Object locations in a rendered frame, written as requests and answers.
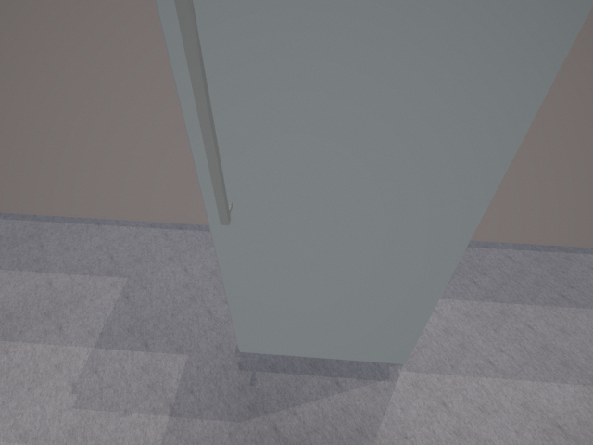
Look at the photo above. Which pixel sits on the handle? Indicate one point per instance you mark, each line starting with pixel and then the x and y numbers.
pixel 192 48

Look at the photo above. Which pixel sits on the fridge door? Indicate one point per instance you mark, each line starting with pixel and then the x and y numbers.
pixel 361 142

